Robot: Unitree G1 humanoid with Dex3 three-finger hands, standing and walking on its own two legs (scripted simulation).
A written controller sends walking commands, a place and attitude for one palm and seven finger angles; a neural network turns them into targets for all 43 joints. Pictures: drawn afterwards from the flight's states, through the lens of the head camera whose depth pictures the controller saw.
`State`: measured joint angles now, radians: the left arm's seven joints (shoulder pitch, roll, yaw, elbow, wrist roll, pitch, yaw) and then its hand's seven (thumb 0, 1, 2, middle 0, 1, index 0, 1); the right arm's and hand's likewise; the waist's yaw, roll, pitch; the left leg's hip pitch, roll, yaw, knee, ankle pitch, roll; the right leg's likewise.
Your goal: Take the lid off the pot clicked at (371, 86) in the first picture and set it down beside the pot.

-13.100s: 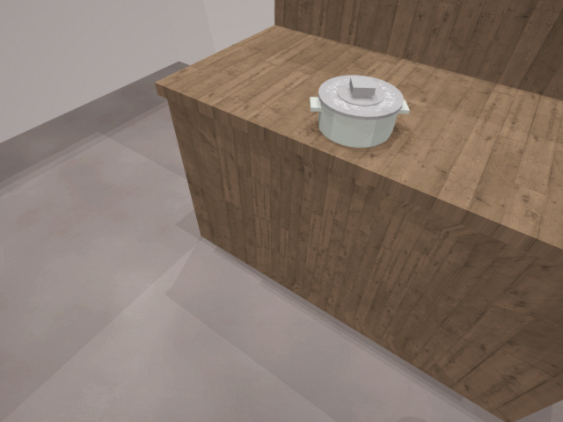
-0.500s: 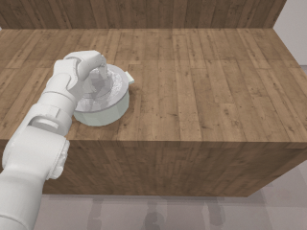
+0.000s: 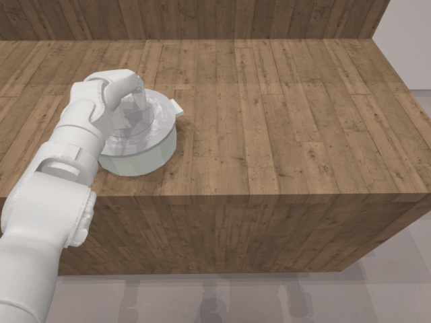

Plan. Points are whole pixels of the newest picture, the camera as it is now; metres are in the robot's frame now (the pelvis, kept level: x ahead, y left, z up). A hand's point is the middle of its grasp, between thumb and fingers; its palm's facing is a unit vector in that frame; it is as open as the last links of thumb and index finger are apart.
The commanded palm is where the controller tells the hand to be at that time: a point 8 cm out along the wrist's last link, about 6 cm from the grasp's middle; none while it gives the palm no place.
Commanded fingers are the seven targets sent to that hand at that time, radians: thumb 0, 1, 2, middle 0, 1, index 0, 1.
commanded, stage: lift the lid straight up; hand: left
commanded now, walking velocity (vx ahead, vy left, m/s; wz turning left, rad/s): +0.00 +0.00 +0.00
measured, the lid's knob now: (125, 110) +0.52 +0.15 +0.10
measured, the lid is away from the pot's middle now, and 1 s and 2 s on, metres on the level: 0.00 0.02 0.02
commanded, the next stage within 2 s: move the lid sideways beside the pot in 1.90 s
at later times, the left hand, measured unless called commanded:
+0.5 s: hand (112, 102) +0.48 +0.15 +0.16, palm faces -0.38 -0.05 -0.92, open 8.1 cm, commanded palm +0.49 +0.15 +0.23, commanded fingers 0.00 0.61 1.00 -0.68 -1.05 -0.76 -1.08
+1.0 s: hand (101, 82) +0.49 +0.16 +0.20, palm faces -0.36 -0.05 -0.93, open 8.1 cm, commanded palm +0.49 +0.15 +0.27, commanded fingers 0.00 0.61 1.00 -0.68 -1.05 -0.76 -1.08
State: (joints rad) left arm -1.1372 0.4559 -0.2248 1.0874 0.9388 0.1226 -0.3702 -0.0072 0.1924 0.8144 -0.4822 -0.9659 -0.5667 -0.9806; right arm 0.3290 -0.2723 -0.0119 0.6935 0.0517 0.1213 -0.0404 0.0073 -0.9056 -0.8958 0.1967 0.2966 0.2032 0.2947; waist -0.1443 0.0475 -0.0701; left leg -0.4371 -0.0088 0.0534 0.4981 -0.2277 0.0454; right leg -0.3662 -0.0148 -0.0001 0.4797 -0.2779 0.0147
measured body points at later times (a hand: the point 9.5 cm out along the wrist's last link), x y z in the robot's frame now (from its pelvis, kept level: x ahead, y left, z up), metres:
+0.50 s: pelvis +0.00 +0.00 +0.00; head +0.04 -0.02 +0.45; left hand +0.50 +0.15 +0.21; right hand +0.04 -0.27 -0.13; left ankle +0.01 +0.09 -0.74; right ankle -0.03 -0.13 -0.74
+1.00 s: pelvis +0.00 +0.00 +0.00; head +0.04 -0.01 +0.45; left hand +0.50 +0.16 +0.25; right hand +0.04 -0.27 -0.13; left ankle +0.01 +0.09 -0.74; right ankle -0.03 -0.13 -0.74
